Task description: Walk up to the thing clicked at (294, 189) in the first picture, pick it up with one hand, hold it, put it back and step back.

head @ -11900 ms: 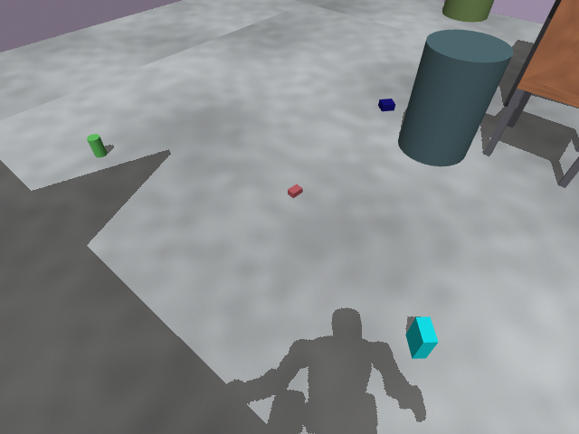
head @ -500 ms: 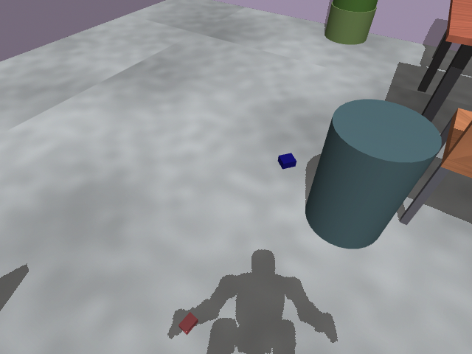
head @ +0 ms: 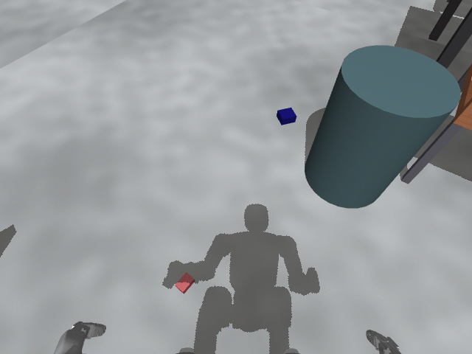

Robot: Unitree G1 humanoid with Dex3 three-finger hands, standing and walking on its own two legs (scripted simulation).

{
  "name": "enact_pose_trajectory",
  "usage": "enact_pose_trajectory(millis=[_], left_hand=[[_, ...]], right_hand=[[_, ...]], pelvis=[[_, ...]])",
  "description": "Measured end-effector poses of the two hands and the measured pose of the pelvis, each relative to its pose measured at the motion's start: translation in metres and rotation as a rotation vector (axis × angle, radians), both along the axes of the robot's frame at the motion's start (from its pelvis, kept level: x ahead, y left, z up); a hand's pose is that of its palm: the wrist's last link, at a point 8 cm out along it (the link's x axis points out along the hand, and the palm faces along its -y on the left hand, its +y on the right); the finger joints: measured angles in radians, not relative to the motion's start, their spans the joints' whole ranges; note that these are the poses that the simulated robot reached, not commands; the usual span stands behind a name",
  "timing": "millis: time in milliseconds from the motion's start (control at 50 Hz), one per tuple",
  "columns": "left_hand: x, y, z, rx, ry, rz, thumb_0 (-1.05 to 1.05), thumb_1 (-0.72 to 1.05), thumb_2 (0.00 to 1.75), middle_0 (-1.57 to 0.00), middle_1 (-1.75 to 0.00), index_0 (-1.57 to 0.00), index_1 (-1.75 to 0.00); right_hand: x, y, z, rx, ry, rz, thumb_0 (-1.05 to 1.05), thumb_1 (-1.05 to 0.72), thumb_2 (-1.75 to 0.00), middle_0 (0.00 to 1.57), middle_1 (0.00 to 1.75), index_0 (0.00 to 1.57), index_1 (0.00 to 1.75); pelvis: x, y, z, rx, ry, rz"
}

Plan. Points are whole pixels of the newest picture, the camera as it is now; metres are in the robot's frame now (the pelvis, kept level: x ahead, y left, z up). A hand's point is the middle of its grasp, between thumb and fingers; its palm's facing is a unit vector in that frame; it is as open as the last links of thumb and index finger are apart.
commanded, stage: rise first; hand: left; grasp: from above
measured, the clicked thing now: (185, 282) +0.43 +0.20 -0.72
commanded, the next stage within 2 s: none
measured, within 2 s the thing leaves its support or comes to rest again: neither
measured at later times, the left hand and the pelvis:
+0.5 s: hand out of the picture +0.16 +0.28 -0.28, palm faces -0.20 -0.62 -0.76, open 13.2 cm; pelvis -0.03 +0.00 -0.11, yaw +1 degrees
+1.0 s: hand (150, 304) +0.30 +0.26 -0.47, palm faces -0.13 -0.36 -0.92, open 13.5 cm; pelvis -0.10 +0.00 -0.31, yaw -3 degrees
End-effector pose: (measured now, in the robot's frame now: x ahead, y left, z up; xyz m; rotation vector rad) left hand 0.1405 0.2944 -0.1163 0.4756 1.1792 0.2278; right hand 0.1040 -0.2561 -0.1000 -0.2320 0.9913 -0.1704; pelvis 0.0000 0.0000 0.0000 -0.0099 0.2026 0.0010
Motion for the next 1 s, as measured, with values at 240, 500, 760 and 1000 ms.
enact_pose_trajectory(millis=[240,500,760,1000], left_hand=[[-0.009,0.002,-0.032,0.124,0.020,0.001,0.00,-0.37,0.82,-0.31,-0.85,-0.29,-0.86],[0.022,0.006,-0.109,0.394,0.069,-0.112,0.00,-0.35,0.84,-0.25,-0.86,-0.24,-0.86],[0.111,-0.015,-0.214,0.710,-0.009,-0.172,0.00,-0.44,0.95,-0.23,-0.89,-0.20,-0.91],[0.157,-0.028,-0.293,0.702,-0.008,-0.098,0.00,-0.45,0.98,-0.24,-0.88,-0.20,-0.91]], right_hand=[[0.044,0.011,-0.029,-0.031,-0.092,0.050,0.01,-0.91,-0.90,0.20,0.30,0.20,0.30],[0.048,0.012,-0.106,-0.050,-0.082,0.124,0.00,-0.87,-0.89,0.21,0.30,0.20,0.30],[-0.036,-0.011,-0.240,-0.041,0.116,0.151,0.00,-0.89,-0.89,0.21,0.30,0.20,0.30],[-0.145,-0.014,-0.332,0.053,0.313,0.089,0.00,-0.90,-0.89,0.20,0.30,0.20,0.30]], pelvis=[[-0.004,0.002,-0.036,-0.014,0.088,0.006],[-0.025,-0.002,-0.107,-0.019,0.248,0.017],[-0.074,-0.009,-0.222,-0.033,0.384,-0.005],[-0.100,-0.003,-0.312,-0.041,0.400,-0.032]])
